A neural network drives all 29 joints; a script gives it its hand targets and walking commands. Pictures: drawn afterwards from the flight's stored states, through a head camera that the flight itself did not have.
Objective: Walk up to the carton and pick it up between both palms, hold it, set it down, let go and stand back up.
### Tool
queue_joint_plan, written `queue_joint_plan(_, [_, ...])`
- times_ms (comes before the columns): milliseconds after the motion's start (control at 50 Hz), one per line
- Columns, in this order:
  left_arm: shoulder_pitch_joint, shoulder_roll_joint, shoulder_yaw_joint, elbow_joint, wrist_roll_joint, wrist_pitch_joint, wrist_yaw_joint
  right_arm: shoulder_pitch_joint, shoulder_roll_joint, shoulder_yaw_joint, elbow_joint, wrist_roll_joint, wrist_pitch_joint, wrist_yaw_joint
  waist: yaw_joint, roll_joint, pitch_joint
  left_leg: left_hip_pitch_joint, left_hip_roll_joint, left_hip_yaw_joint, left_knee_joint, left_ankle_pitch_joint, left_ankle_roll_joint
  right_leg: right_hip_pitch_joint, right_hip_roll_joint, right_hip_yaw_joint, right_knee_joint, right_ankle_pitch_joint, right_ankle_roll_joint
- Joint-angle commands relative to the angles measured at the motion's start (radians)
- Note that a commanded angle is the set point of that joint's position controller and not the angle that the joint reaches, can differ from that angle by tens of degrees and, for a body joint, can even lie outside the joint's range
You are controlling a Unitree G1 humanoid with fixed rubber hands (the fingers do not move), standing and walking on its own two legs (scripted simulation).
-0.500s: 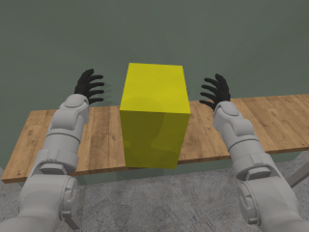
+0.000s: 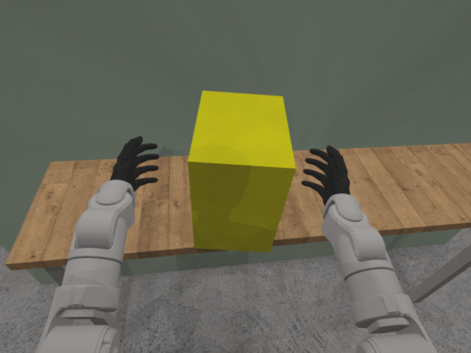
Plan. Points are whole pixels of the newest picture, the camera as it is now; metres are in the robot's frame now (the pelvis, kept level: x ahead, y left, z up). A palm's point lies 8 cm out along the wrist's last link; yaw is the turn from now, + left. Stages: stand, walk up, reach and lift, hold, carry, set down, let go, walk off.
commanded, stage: set down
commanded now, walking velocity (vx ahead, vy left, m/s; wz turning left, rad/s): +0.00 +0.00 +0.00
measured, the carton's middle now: (237, 174) +0.46 -0.01 +0.05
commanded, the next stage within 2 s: let go in 1.86 s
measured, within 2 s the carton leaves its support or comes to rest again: neither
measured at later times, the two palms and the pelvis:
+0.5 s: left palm (116, 243) +0.28 +0.19 +0.06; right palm (347, 255) +0.27 -0.19 +0.06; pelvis +0.02 +0.00 +0.00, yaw -1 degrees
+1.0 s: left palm (106, 291) +0.23 +0.21 +0.00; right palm (347, 293) +0.23 -0.19 +0.00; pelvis +0.03 +0.01 +0.00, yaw +0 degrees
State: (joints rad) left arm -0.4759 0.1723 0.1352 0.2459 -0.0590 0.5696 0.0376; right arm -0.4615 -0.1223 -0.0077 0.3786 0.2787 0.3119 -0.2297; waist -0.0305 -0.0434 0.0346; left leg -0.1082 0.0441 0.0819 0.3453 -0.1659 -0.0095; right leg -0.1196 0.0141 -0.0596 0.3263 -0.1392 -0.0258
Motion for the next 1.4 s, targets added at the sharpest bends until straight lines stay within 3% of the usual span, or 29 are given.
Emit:
queue_joint_plan(0, [-0.148, 0.076, 0.010, -0.326, 0.008, -0.037, -0.011, -0.164, -0.101, -0.014, -0.309, -0.017, -0.072, -0.001, 0.001, 0.047, -0.310, 0.129, -0.068, -0.013, -0.018, 0.214, -0.017, 0.128, 0.040, 0.025, -0.022, 0.196, 0.066])
queue_joint_plan(80, [-0.016, 0.058, -0.025, -0.482, -0.029, -0.060, -0.011, -0.009, -0.105, -0.019, -0.440, -0.024, -0.109, 0.015, -0.009, 0.085, -0.304, 0.170, -0.061, -0.018, -0.002, 0.282, -0.043, 0.086, 0.045, 0.017, -0.016, 0.234, 0.052])
queue_joint_plan(180, [0.120, 0.047, -0.060, -0.531, -0.058, -0.131, -0.008, 0.154, -0.084, -0.027, -0.532, -0.030, -0.144, 0.040, -0.003, 0.092, -0.234, 0.153, -0.052, -0.032, -0.017, 0.234, -0.044, 0.021, 0.032, 0.031, -0.039, 0.152, 0.036])
queue_joint_plan(300, [0.261, 0.041, -0.079, -0.491, -0.081, -0.223, 0.000, 0.304, -0.069, -0.039, -0.533, -0.063, -0.166, 0.079, 0.032, 0.077, -0.159, 0.143, -0.037, -0.043, -0.041, 0.179, -0.031, -0.041, 0.020, 0.053, -0.067, 0.050, 0.025])
queue_joint_plan(440, [0.411, 0.054, -0.085, -0.438, -0.084, -0.351, -0.007, 0.451, -0.044, -0.020, -0.559, -0.097, -0.234, 0.094, 0.063, 0.025, -0.188, 0.127, -0.043, -0.046, -0.050, 0.200, -0.014, -0.009, 0.008, 0.078, -0.072, 0.104, 0.032])
queue_joint_plan(560, [0.489, 0.084, -0.115, -0.401, -0.105, -0.475, -0.012, 0.546, -0.028, -0.013, -0.565, -0.119, -0.304, 0.106, 0.073, 0.022, -0.180, 0.093, -0.045, -0.050, -0.050, 0.184, -0.007, 0.006, -0.004, 0.096, -0.081, 0.105, 0.035])
queue_joint_plan(700, [0.560, 0.095, -0.150, -0.348, -0.103, -0.604, -0.011, 0.632, -0.024, -0.029, -0.452, -0.123, -0.375, 0.125, 0.049, 0.067, -0.114, 0.100, -0.042, -0.066, -0.044, 0.201, -0.018, -0.033, -0.014, 0.100, -0.094, 0.073, 0.019])
queue_joint_plan(740, [0.603, 0.095, -0.155, -0.313, -0.104, -0.620, -0.015, 0.664, -0.029, -0.016, -0.438, -0.124, -0.389, 0.133, 0.052, 0.052, -0.105, 0.105, -0.040, -0.067, -0.045, 0.204, -0.015, -0.019, -0.010, 0.095, -0.096, 0.081, 0.020])
queue_joint_plan(820, [0.611, 0.110, -0.162, -0.262, -0.090, -0.626, -0.021, 0.660, -0.042, -0.027, -0.383, -0.131, -0.398, 0.137, 0.042, 0.063, -0.064, 0.098, -0.037, -0.071, -0.051, 0.156, -0.015, -0.032, -0.014, 0.096, -0.105, 0.023, 0.010])
queue_joint_plan(880, [0.630, 0.123, -0.162, -0.271, -0.090, -0.631, -0.019, 0.675, -0.051, -0.030, -0.393, -0.137, -0.419, 0.148, 0.046, 0.048, -0.100, 0.103, -0.040, -0.068, -0.043, 0.177, -0.012, -0.017, -0.014, 0.094, -0.093, 0.056, 0.015])
queue_joint_plan(1020, [0.672, 0.124, -0.134, -0.186, -0.051, -0.584, -0.023, 0.704, -0.072, -0.021, -0.295, -0.151, -0.417, 0.168, 0.061, 0.057, -0.064, 0.109, -0.036, -0.055, -0.056, 0.166, -0.012, -0.011, -0.006, 0.081, -0.100, 0.030, 0.006])
queue_joint_plan(1120, [0.720, 0.128, -0.142, -0.212, -0.025, -0.566, -0.020, 0.746, -0.103, -0.028, -0.251, -0.158, -0.441, 0.184, 0.065, 0.086, -0.102, 0.166, -0.033, -0.054, -0.033, 0.289, -0.034, -0.001, 0.006, 0.064, -0.091, 0.107, 0.000])
queue_joint_plan(1140, [0.724, 0.111, -0.151, -0.172, -0.013, -0.552, -0.020, 0.743, -0.111, -0.031, -0.214, -0.170, -0.440, 0.187, 0.052, 0.085, -0.078, 0.169, -0.031, -0.056, -0.032, 0.294, -0.039, -0.015, 0.009, 0.060, -0.099, 0.095, -0.004])
queue_joint_plan(1160, [0.724, 0.118, -0.139, -0.181, -0.009, -0.554, -0.021, 0.745, -0.108, -0.029, -0.230, -0.164, -0.448, 0.192, 0.066, 0.092, -0.086, 0.176, -0.030, -0.048, -0.027, 0.303, -0.037, -0.019, 0.008, 0.059, -0.099, 0.098, -0.003])
queue_joint_plan(1240, [0.705, 0.124, -0.138, -0.141, -0.012, -0.548, -0.025, 0.741, -0.113, -0.041, -0.172, -0.185, -0.458, 0.203, 0.061, 0.071, -0.029, 0.134, -0.033, -0.039, -0.040, 0.244, -0.035, -0.037, 0.005, 0.054, -0.099, 0.065, -0.003])
queue_joint_plan(1300, [0.713, 0.115, -0.145, -0.118, -0.003, -0.551, -0.028, 0.741, -0.120, -0.043, -0.121, -0.195, -0.470, 0.214, 0.055, 0.092, -0.036, 0.149, -0.029, -0.041, -0.034, 0.266, -0.035, -0.039, 0.007, 0.050, -0.101, 0.068, -0.006])
queue_joint_plan(1380, [0.710, 0.115, -0.134, -0.038, 0.018, -0.538, -0.038, 0.721, -0.125, -0.041, -0.042, -0.211, -0.483, 0.217, 0.053, 0.058, -0.023, 0.140, -0.031, -0.036, -0.027, 0.255, -0.033, -0.028, 0.006, 0.047, -0.095, 0.088, -0.001])
